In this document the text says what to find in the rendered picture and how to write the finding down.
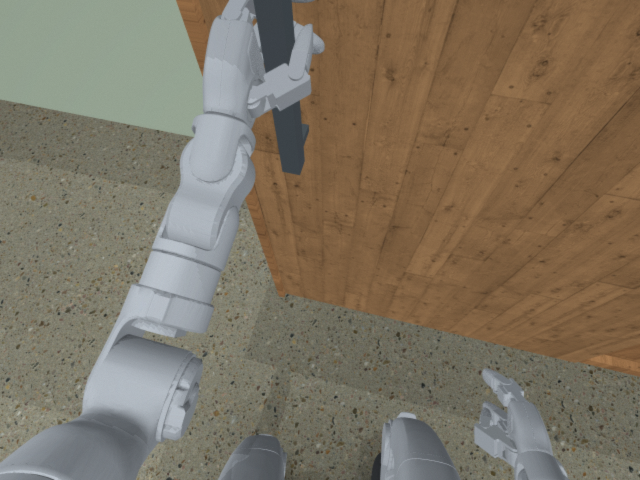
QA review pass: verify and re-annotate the left robot forearm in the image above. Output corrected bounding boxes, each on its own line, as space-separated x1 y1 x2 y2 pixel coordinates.
82 112 256 412

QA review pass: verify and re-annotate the robot left hand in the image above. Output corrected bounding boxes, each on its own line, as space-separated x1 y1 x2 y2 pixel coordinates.
203 0 325 129

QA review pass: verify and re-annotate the robot right hand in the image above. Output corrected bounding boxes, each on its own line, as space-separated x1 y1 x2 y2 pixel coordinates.
474 368 553 468

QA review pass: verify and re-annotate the right robot shin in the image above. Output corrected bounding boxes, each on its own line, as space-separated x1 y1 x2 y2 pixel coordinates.
380 412 416 480

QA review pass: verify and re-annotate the left robot thigh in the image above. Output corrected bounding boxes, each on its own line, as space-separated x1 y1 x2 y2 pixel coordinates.
218 435 287 480

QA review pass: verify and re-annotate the handle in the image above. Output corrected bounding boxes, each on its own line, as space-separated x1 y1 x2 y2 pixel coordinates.
253 0 309 175

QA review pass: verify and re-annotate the left robot upper arm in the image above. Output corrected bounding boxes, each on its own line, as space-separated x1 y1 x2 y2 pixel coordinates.
0 334 203 480

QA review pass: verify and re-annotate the right robot forearm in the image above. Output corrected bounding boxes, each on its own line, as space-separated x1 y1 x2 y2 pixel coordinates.
514 451 570 480

